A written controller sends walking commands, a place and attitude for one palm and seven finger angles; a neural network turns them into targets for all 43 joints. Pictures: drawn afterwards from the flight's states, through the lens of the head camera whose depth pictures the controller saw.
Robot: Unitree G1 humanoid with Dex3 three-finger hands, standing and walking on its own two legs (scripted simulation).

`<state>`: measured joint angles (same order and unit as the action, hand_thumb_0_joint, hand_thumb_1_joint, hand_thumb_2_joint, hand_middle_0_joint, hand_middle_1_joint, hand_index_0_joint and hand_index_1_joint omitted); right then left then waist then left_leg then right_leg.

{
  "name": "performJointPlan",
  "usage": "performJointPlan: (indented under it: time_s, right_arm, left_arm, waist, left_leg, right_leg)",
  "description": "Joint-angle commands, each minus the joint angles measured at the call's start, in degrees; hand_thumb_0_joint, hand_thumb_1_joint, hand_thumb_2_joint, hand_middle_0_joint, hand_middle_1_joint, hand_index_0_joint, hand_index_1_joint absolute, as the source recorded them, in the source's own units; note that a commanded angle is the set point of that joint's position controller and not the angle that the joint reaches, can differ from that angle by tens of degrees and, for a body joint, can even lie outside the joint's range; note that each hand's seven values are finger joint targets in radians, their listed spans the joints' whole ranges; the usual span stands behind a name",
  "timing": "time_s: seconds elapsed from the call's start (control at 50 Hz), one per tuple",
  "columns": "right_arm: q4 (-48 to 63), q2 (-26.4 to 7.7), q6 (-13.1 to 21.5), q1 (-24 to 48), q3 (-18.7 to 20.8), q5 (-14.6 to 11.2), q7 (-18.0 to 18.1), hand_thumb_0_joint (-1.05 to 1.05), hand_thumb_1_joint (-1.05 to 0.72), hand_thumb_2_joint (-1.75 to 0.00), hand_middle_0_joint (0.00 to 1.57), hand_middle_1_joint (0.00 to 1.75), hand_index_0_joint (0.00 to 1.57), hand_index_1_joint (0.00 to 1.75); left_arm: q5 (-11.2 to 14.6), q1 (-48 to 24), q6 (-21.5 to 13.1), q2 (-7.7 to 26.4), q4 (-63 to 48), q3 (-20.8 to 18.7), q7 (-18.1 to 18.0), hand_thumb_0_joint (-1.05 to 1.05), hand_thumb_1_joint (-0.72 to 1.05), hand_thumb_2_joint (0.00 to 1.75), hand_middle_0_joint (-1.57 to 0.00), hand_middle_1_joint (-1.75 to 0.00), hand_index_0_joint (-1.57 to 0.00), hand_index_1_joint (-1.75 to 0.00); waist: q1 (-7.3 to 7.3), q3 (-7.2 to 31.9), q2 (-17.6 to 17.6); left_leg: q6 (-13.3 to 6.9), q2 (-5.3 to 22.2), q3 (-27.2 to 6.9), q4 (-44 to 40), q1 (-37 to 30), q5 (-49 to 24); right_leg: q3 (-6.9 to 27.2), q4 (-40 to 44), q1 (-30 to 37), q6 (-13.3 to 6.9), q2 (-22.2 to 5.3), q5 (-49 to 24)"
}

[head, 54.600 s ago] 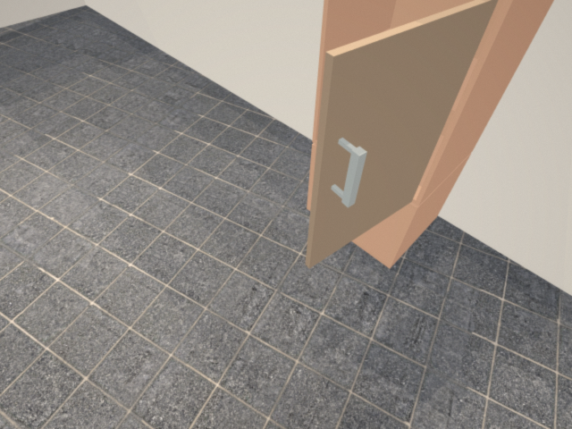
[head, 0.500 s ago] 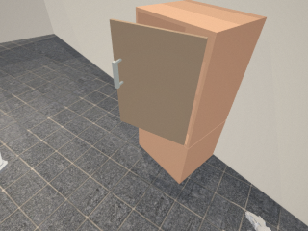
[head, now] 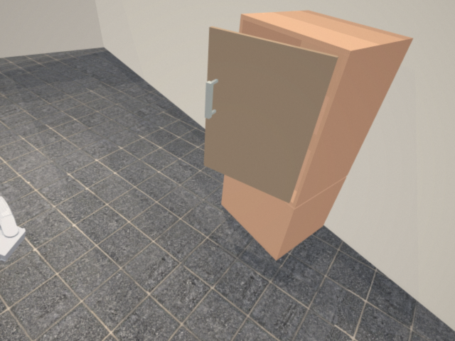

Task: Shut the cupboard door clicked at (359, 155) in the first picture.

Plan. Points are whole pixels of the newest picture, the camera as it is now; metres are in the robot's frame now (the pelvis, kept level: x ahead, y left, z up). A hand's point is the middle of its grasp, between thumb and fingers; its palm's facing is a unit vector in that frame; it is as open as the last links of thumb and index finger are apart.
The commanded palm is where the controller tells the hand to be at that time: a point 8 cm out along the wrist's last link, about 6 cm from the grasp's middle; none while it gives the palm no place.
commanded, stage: stop stepping back and stand still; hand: left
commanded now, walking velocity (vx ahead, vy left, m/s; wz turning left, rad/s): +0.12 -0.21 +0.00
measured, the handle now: (211, 98) +0.95 +0.14 +0.03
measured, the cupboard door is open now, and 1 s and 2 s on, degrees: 22 22 22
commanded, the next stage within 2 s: let the arm hang, fingers relaxed in 0.42 s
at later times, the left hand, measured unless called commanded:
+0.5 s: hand (26, 245) +0.18 +0.30 +0.15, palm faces +0.50 -0.77 -0.41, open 7.4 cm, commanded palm none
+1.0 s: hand out of the picture -0.02 +0.22 -0.16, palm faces +0.11 -0.96 -0.26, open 7.1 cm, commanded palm none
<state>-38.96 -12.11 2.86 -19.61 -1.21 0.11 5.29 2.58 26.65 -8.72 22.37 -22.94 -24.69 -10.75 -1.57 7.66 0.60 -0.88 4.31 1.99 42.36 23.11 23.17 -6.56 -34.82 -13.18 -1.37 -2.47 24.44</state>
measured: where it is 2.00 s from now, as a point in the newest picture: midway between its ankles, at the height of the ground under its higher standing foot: outside the picture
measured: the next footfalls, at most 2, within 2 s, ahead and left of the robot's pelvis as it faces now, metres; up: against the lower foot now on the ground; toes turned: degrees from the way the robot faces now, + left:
left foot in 0.02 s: +0.09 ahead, +0.12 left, +0.00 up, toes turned +4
right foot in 0.38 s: -0.03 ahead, -0.09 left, +0.00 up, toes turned -6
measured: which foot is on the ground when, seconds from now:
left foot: up 0.00-0.00, down 0.02-0.78, up 0.80-0.94, down 0.96-1.00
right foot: down 0.00-0.02, up 0.04-0.36, down 0.38-0.54, up 0.56-0.72, down 0.74-1.00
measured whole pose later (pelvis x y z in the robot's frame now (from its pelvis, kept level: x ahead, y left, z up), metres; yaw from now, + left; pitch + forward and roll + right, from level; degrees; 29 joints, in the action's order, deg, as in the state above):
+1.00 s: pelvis -0.06 +0.00 +0.00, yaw +5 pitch +1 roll -1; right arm -54.8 -9.8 -2.8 -20.4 1.2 1.7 1.1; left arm -1.2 16.9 2.8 13.3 50.3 -2.9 -1.7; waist 1.2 -0.3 0.2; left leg -2.7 -1.4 0.8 35.1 15.9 20.7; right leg -3.9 -33.6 -21.9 -0.9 -0.1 13.6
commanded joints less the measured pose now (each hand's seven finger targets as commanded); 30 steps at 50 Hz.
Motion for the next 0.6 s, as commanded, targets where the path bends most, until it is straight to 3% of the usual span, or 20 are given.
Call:
performJointPlan:
  time_s: [0.0, 0.02, 0.04, 0.06, 0.08, 0.16, 0.22, 0.28, 0.3, 0.32, 0.34, 0.36, 0.38, 0.4, 0.44, 0.48, 0.5, 0.52, 0.54, 0.58]
  right_arm:
    - [11.2, -9.6, 5.7, 10.3, 2.9, 0.0, 1.8, 0.00, -0.90, -0.90, 0.20, 0.30, 0.20, 0.30]
    - [12.1, -7.7, 6.3, 11.6, 2.4, 0.3, 1.2, 0.00, -0.90, -0.90, 0.20, 0.30, 0.20, 0.30]
    - [10.5, -6.5, 6.5, 12.0, 2.3, 0.5, 0.4, 0.00, -0.90, -0.90, 0.20, 0.30, 0.20, 0.30]
    - [11.1, -6.5, 6.4, 12.0, 2.7, 0.9, -0.5, 0.00, -0.90, -0.90, 0.20, 0.30, 0.20, 0.30]
    - [11.3, -6.6, 6.5, 12.3, 3.1, 1.0, -1.3, 0.00, -0.90, -0.90, 0.20, 0.30, 0.20, 0.30]
    - [10.5, -5.1, 5.8, 13.2, 2.6, 1.3, -3.0, 0.00, -0.90, -0.90, 0.20, 0.30, 0.20, 0.30]
    - [10.9, -5.2, 3.8, 11.2, 3.0, 1.2, -2.0, 0.00, -0.90, -0.90, 0.20, 0.30, 0.20, 0.30]
    - [10.8, -5.3, 2.1, 10.0, 3.1, 0.1, -1.0, 0.00, -0.90, -0.90, 0.20, 0.30, 0.20, 0.30]
    - [10.8, -5.7, 1.7, 9.7, 3.1, -0.1, -1.0, 0.00, -0.90, -0.90, 0.20, 0.30, 0.20, 0.30]
    - [10.6, -6.0, 1.1, 9.0, 3.3, -0.2, -1.0, 0.00, -0.90, -0.90, 0.20, 0.30, 0.20, 0.30]
    - [10.5, -5.5, 0.4, 8.7, 3.4, -0.1, -1.2, 0.00, -0.90, -0.90, 0.20, 0.30, 0.20, 0.30]
    - [10.4, -5.9, 0.6, 10.0, 3.2, -0.3, -1.2, 0.00, -0.90, -0.90, 0.20, 0.30, 0.20, 0.30]
    - [10.6, -6.1, 1.8, 11.7, 2.8, 0.0, -1.4, 0.00, -0.90, -0.90, 0.20, 0.30, 0.20, 0.30]
    - [10.0, -5.3, 2.9, 10.8, 2.6, -0.7, -1.5, 0.00, -0.90, -0.90, 0.20, 0.30, 0.20, 0.30]
    - [11.4, -6.3, 3.4, 12.2, 3.4, -1.2, -1.0, 0.00, -0.90, -0.90, 0.20, 0.30, 0.20, 0.30]
    - [11.1, -6.3, 3.9, 13.0, 3.3, -0.9, -0.3, 0.00, -0.90, -0.90, 0.20, 0.30, 0.20, 0.30]
    - [0.2, -13.5, 6.0, 7.5, 5.2, 1.3, -5.9, 0.00, -0.90, -0.90, 0.20, 0.30, 0.20, 0.30]
    - [1.7, -13.5, 1.9, 2.5, 4.4, 1.0, -5.5, 0.00, -0.90, -0.90, 0.20, 0.30, 0.20, 0.30]
    - [3.4, -12.9, 0.3, 4.1, 3.2, 0.8, -4.8, 0.00, -0.90, -0.90, 0.20, 0.30, 0.20, 0.30]
    - [4.0, -11.3, 0.3, 5.7, 2.6, 2.1, -4.5, 0.00, -0.90, -0.90, 0.20, 0.30, 0.20, 0.30]
  left_arm:
    - [-1.5, -22.6, -3.0, 9.0, -18.8, 3.4, -1.0, 0.00, 0.90, 0.90, -0.20, -0.30, -0.20, -0.30]
    - [-2.3, -22.5, -4.5, 12.2, -23.9, 0.8, -0.9, 0.00, 0.90, 0.90, -0.20, -0.30, -0.20, -0.30]
    - [-2.0, -16.2, -5.2, 15.5, -22.4, -3.0, -0.3, 0.00, 0.90, 0.90, -0.20, -0.30, -0.20, -0.30]
    - [-1.5, -10.8, -5.2, 16.0, -26.6, -4.9, -0.1, 0.00, 0.90, 0.90, -0.20, -0.30, -0.20, -0.30]
    - [-1.5, -8.1, -5.7, 19.9, -32.5, -8.8, 0.2, 0.00, 0.90, 0.90, -0.20, -0.30, -0.20, -0.30]
    - [-1.0, 5.6, -6.5, 15.8, -31.1, -10.0, 0.0, 0.00, 0.90, 0.90, -0.20, -0.30, -0.20, -0.30]
    - [-0.2, 9.1, -4.5, 12.9, -19.0, -9.7, -0.1, 0.00, 0.90, 0.90, -0.20, -0.30, -0.20, -0.30]
    - [0.6, 8.7, -1.0, 9.9, -7.7, -6.9, 0.3, 0.00, 0.90, 0.90, -0.20, -0.30, -0.20, -0.30]
    - [0.7, 6.9, -0.3, 10.0, -7.0, -5.5, 0.3, 0.00, 0.90, 0.90, -0.20, -0.30, -0.20, -0.30]
    - [0.4, 5.7, 0.4, 10.8, -5.2, -5.3, 0.3, 0.00, 0.90, 0.90, -0.20, -0.30, -0.20, -0.30]
    - [0.3, 3.3, 0.6, 11.5, -5.2, -4.7, 0.3, 0.00, 0.90, 0.90, -0.20, -0.30, -0.20, -0.30]
    - [0.7, -0.5, 0.4, 12.4, -6.5, -4.3, 0.2, 0.00, 0.90, 0.90, -0.20, -0.30, -0.20, -0.30]
    - [0.2, -4.1, -0.7, 14.1, -8.1, -5.3, -0.4, 0.00, 0.90, 0.90, -0.20, -0.30, -0.20, -0.30]
    - [0.0, -7.1, -1.5, 12.0, -9.9, -2.7, -0.6, 0.00, 0.90, 0.90, -0.20, -0.30, -0.20, -0.30]
    - [-0.5, -7.3, -1.2, 10.1, -14.2, -0.2, -0.3, 0.00, 0.90, 0.90, -0.20, -0.30, -0.20, -0.30]
    - [-0.7, -9.7, -2.5, 15.1, -23.9, -3.9, -0.8, 0.00, 0.90, 0.90, -0.20, -0.30, -0.20, -0.30]
    - [-5.6, -4.4, 5.1, -2.9, 26.9, 19.9, 8.0, 0.00, 0.90, 0.90, -0.20, -0.30, -0.20, -0.30]
    - [-3.3, -2.2, 9.8, -6.6, 27.0, 20.1, 9.0, 0.00, 0.90, 0.90, -0.20, -0.30, -0.20, -0.30]
    - [-3.4, -0.7, 11.4, -7.7, 25.8, 20.4, 8.7, 0.00, 0.90, 0.90, -0.20, -0.30, -0.20, -0.30]
    - [-3.7, -5.9, 11.1, -6.5, 31.2, 21.2, 8.9, 0.00, 0.90, 0.90, -0.20, -0.30, -0.20, -0.30]
  waist:
    - [5.11, -12.5, -24.6]
    - [4.48, -13.2, -19.8]
    - [3.24, -9.3, -12.4]
    - [2.58, -7.5, -13.0]
    - [1.64, -5.0, -13.1]
    - [0.88, -3.6, -21.3]
    - [1.86, -4.0, -19.0]
    - [2.09, -4.0, -12.0]
    - [2.59, -4.2, -7.1]
    - [2.88, -4.6, -0.6]
    - [3.10, -5.0, 9.3]
    - [2.42, -7.1, 14.1]
    - [2.15, -6.1, 9.6]
    - [2.32, -0.9, 11.5]
    - [2.25, -2.5, 13.1]
    - [2.75, -1.8, 4.0]
    - [7.38, -5.7, -6.4]
    - [6.03, -3.2, -13.5]
    - [4.48, -3.4, -15.4]
    - [3.77, -2.4, -8.0]
  left_leg:
    - [-7.4, 15.2, -32.2, -30.5, -14.0, 16.7]
    - [-9.8, 18.9, -37.2, -35.4, -10.8, 15.8]
    - [-7.7, 17.3, -33.9, -35.2, -7.3, 20.4]
    - [-7.5, 16.6, -33.1, -34.8, -3.3, 21.6]
    - [-6.4, 15.3, -28.0, -35.1, -1.6, 19.4]
    - [-3.4, 10.7, -9.9, -34.7, 3.8, 15.1]
    - [-1.7, 10.3, -7.2, -34.3, 4.1, 15.6]
    - [0.0, 7.0, -2.9, -27.3, 0.8, 13.1]
    - [0.2, 5.8, -2.8, -23.1, 1.0, 9.9]
    - [0.1, 4.2, -1.7, -14.7, 3.5, 5.3]
    - [0.7, 1.4, -0.1, -3.4, 7.0, -0.9]
    - [1.3, -0.4, 0.5, 4.6, 10.6, -2.3]
    - [1.5, -0.9, 0.6, 7.6, 11.7, -0.8]
    - [1.6, -0.6, 0.1, 4.4, 10.3, 0.8]
    - [1.0, -1.1, 1.6, -3.4, 2.0, -7.0]
    - [0.1, -2.4, 3.1, -11.8, -8.0, -18.0]
    - [-2.1, 3.9, -7.1, -5.8, -14.1, -47.8]
    - [-7.9, 12.6, -17.4, -12.5, -12.8, -63.0]
    - [-10.5, 16.0, -18.9, -15.4, -12.1, -65.4]
    - [-10.3, 14.7, -19.8, -17.6, -6.7, -48.4]
  right_leg:
    - [1.3, -19.9, -26.6, 0.5, 4.1, 10.0]
    - [6.4, -27.7, -26.0, 0.3, 2.8, 6.0]
    - [9.0, -30.1, -21.1, 0.0, 1.1, 2.6]
    - [9.2, -30.8, -18.2, 0.2, 1.3, 1.3]
    - [8.6, -31.0, -15.1, 0.2, 1.2, -1.7]
    - [1.5, -18.7, -4.1, 0.1, 3.5, -4.8]
    - [-2.4, -5.8, 2.2, -0.4, 6.3, 0.0]
    - [-4.4, 9.2, 7.2, -0.6, 7.6, 1.1]
    - [-1.7, 12.7, 8.4, -1.3, 5.5, 0.8]
    - [5.9, 15.1, 8.9, -3.7, 0.1, 0.5]
    - [18.9, 20.0, 8.0, -7.2, -9.0, 0.0]
    - [23.3, 21.2, 7.8, -9.8, -14.9, -14.5]
    - [20.9, 17.1, 10.3, -10.6, -15.9, -36.6]
    - [15.8, 11.3, 14.3, -10.0, -15.0, -41.6]
    - [11.7, 8.1, 9.0, -7.5, -10.2, -40.4]
    - [7.0, 3.1, 3.7, -4.4, -8.1, -36.2]
    - [0.2, -15.0, -12.0, 0.6, -6.8, -37.9]
    - [3.5, -22.4, -13.0, 2.6, 0.4, 1.4]
    - [6.4, -27.0, -15.2, 3.7, 1.5, 15.6]
    - [10.5, -29.3, -12.8, 3.4, 1.6, 12.8]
